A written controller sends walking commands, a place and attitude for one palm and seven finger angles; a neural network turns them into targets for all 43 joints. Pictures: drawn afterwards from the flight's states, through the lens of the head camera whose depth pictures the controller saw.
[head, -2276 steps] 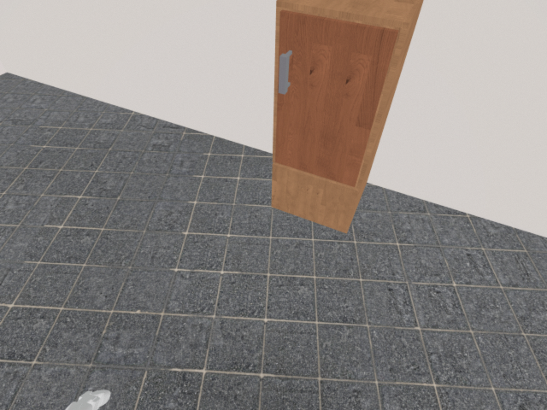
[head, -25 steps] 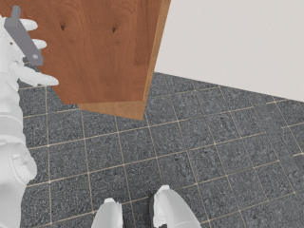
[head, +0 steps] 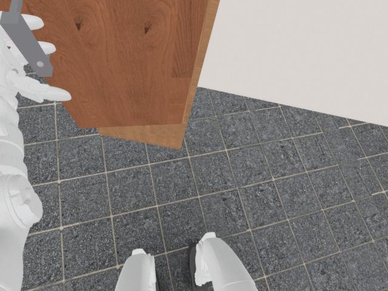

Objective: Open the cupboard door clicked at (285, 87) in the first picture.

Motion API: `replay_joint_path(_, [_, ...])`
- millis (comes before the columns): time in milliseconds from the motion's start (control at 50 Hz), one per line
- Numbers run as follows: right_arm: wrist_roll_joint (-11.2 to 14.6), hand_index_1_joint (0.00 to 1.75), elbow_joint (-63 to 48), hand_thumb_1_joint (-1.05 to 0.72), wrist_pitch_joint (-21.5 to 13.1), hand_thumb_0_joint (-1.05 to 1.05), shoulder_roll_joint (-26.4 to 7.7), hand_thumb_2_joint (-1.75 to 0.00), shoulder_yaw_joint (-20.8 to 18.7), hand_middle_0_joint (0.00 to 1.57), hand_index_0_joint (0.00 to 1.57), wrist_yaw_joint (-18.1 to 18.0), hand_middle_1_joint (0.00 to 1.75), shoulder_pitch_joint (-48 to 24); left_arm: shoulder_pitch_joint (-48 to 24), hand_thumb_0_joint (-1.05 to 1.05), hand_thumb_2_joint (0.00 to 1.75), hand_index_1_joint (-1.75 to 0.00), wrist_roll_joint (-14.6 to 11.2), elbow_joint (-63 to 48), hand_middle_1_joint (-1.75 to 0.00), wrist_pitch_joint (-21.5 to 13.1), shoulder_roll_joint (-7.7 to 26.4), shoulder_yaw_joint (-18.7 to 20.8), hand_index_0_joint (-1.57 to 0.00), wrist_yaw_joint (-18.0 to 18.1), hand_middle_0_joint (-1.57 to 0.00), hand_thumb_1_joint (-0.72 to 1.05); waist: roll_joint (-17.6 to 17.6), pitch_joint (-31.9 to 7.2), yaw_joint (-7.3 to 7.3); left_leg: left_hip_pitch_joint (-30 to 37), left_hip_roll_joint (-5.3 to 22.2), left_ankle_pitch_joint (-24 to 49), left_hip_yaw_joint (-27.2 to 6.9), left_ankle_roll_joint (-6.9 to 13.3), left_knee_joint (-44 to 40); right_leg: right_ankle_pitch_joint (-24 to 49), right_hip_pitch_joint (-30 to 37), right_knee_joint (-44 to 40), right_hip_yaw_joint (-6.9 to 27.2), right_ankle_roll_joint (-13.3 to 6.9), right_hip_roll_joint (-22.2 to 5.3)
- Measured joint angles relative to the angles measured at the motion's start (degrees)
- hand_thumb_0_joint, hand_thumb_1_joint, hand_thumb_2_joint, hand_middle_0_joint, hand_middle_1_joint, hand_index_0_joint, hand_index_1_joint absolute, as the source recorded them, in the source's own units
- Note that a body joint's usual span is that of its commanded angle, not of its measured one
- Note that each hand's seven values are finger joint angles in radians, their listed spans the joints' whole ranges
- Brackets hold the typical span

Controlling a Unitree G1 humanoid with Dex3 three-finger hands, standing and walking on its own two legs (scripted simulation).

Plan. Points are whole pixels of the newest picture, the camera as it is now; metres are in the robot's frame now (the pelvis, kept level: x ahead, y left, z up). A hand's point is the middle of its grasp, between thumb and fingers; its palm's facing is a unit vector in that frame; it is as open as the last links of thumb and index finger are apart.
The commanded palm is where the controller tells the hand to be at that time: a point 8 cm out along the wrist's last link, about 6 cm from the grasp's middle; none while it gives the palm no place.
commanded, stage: close the thumb around the handle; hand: left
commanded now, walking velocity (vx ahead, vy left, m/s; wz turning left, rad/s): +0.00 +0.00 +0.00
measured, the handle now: (32, 39) +0.58 +0.25 +0.06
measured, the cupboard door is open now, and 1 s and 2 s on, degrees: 15 19 70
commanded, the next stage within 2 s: pull the door open along its arc in 0.60 s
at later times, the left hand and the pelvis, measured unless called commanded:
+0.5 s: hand (44, 63) +0.53 +0.22 +0.06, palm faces +0.01 -1.00 -0.04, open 5.9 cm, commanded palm +0.52 +0.25 +0.06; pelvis +0.00 +0.00 +0.00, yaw +0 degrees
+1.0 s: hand (46, 72) +0.51 +0.22 +0.06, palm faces +0.01 -1.00 -0.03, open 5.9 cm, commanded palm +0.47 +0.26 +0.06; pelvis +0.01 +0.00 +0.01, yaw -1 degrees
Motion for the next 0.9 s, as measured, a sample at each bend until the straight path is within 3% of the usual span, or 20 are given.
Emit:
replay_joint_path(120, [-0.11, 0.30, -0.56, -0.90, 0.22, 0.01, 0.34, -0.90, -0.04, 0.21, 0.21, 0.19, 0.30, 0.69, 1.30, -0.01, 0.39, -1.23, 0.44, -1.51, -1.22, 0.44, -0.47, 0.05, -0.31, 0.89, -0.32, -0.28, 0.32, -0.16, -0.05, 0.54, -0.02, 0.02, 0.16, 0.16, -0.52, 0.14, 0.58, -0.66, 0.20, 0.25, 0.05])
replay_joint_path(280, [-0.15, 0.30, 0.27, -0.90, 0.67, 0.01, 1.02, -0.90, -0.06, 0.21, 0.21, 0.68, 0.30, 1.10, 1.52, -0.01, 0.56, -1.27, -0.44, -1.21, -1.26, 0.07, -3.02, -1.73, -0.34, 2.26, -0.34, 0.10, 0.59, -0.49, 0.74, 2.00, -0.35, 0.14, 0.10, 0.30, -1.47, 0.08, 2.08, -1.46, 0.22, 0.47, -0.21])
replay_joint_path(400, [-0.38, 0.30, -0.13, -0.90, 0.33, 0.01, 1.02, -0.90, 0.11, 0.21, 0.21, 0.56, 0.30, 0.68, 0.53, 0.00, 0.70, -1.30, 1.24, 0.72, -1.30, -0.35, -2.09, -1.58, -0.36, 3.33, -0.36, 0.43, 0.43, -0.24, 0.22, 1.65, -0.40, 0.02, 0.13, 0.31, -1.07, -0.11, 1.63, -0.89, 0.24, 0.38, -0.26])
replay_joint_path(520, [-0.43, 0.30, -0.10, -0.90, 0.13, 0.01, 0.74, -0.90, -0.04, 0.21, 0.21, 0.37, 0.30, 0.40, 0.16, 0.01, 0.82, -1.33, 1.00, 0.15, -1.33, -1.35, -1.54, -0.90, -0.38, 2.30, -0.39, 0.71, 0.31, 0.01, 0.07, 0.60, -0.28, -0.13, 0.07, 0.14, -0.41, -0.24, 0.55, -0.23, 0.19, 0.25, -0.18])
replay_joint_path(780, [-0.19, 0.30, -0.29, -0.90, 0.54, 0.01, 0.56, -0.90, -0.01, 0.21, 0.21, 0.28, 0.30, 0.30, 0.47, 0.01, 0.84, -1.35, 0.86, -0.42, -1.35, -0.15, -1.15, 0.05, -0.36, 2.21, -0.37, 0.71, 0.14, -0.06, -0.07, 0.72, 0.04, -0.02, -0.11, -0.22, -0.69, -0.15, 0.59, -0.46, 0.05, -0.16, 0.18])
replay_joint_path(900, [0.18, 0.30, -1.26, -0.90, 0.67, 0.01, 0.60, -0.90, -0.32, 0.21, 0.21, 0.50, 0.30, 0.52, 4.61, 0.01, 0.81, -1.35, -0.54, -4.12, -1.35, 0.52, -1.98, 0.78, -0.35, 1.89, -0.36, 0.72, 0.11, -0.25, 0.17, 2.30, 0.44, 0.10, 0.60, -0.27, -1.93, 0.18, 1.75, -1.49, 0.77, -0.21, 0.67])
